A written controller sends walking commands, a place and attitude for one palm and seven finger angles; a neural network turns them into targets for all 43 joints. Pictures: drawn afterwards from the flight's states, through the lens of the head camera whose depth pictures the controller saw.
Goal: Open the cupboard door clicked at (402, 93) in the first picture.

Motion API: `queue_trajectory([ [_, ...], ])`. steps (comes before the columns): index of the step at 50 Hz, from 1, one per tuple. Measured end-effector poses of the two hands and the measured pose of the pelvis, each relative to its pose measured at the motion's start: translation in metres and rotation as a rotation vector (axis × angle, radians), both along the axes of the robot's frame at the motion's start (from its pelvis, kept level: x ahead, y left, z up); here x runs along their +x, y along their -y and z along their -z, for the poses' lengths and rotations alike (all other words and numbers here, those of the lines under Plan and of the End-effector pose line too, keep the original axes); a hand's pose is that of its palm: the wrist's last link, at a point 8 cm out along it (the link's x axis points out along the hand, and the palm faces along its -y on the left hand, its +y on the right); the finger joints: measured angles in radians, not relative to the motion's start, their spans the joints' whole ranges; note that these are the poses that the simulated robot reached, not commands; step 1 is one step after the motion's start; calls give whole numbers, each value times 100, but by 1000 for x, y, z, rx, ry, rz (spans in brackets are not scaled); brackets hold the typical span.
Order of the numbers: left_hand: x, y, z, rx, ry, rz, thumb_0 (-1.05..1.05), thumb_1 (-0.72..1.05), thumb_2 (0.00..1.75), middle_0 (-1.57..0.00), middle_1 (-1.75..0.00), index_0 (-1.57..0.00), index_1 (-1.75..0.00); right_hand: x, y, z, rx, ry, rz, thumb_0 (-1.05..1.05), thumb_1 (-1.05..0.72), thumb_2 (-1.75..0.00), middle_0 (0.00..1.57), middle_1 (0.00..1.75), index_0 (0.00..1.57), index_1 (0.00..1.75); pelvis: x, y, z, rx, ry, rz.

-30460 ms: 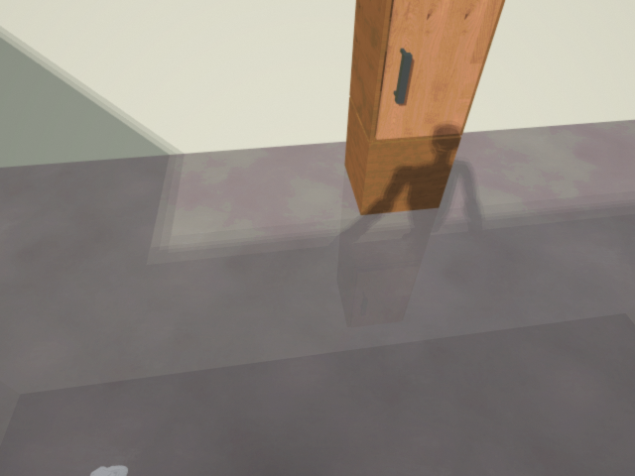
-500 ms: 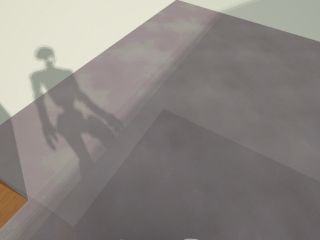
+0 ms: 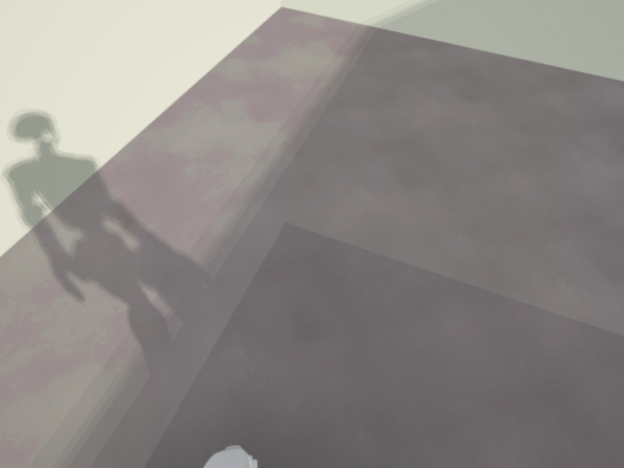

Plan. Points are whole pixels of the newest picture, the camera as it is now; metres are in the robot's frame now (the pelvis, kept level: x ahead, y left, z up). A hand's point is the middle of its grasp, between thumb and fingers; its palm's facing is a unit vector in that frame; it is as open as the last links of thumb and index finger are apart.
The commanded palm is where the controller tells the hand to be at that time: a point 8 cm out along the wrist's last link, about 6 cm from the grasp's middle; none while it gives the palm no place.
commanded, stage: walk to a spot facing it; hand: left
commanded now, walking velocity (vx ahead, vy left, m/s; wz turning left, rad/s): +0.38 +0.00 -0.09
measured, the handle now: out of the picture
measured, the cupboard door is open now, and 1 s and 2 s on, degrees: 51 51 51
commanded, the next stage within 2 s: turn to face it in 0.68 s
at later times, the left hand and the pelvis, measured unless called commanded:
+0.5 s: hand (233, 359) +0.30 +0.14 -0.17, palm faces +0.03 -0.98 -0.20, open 7.3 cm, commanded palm none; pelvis +0.23 -0.04 -0.01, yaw -1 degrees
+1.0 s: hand (252, 261) +0.51 +0.14 -0.18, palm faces +0.12 -0.97 -0.21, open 7.4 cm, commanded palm none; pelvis +0.43 -0.06 -0.02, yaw +5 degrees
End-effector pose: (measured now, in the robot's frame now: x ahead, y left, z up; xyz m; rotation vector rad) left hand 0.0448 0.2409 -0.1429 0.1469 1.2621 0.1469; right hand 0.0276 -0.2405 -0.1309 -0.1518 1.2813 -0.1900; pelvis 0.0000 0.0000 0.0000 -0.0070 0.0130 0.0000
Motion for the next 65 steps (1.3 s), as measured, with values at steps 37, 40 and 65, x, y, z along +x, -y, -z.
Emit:
queue_trajectory([
  [37,257,43,22,-52,-213,-52,1,92,90,-20,-30,-20,-30,400,25,5,-17,173,-63,0,-91,-90,19,30,20,30,345,26,16,-12,26,32],
  [40,290,41,24,-40,-215,-36,1,91,90,-20,-29,-20,-30,416,20,5,-12,170,-55,0,-91,-90,20,30,20,30,367,28,15,6,30,31],
  [65,459,35,19,24,27,-259,0,92,90,-20,-30,-20,-30,628,39,3,-56,125,-329,1,-91,-90,20,30,20,30,503,49,21,10,1,-273],
])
